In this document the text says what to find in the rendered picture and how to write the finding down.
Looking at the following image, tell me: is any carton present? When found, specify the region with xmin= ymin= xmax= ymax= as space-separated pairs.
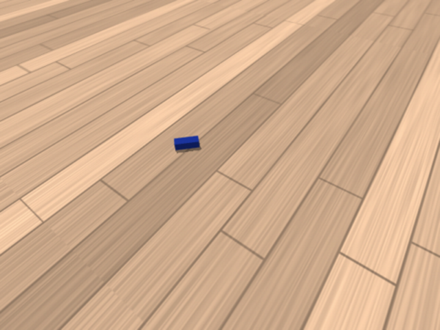
xmin=174 ymin=135 xmax=199 ymax=150

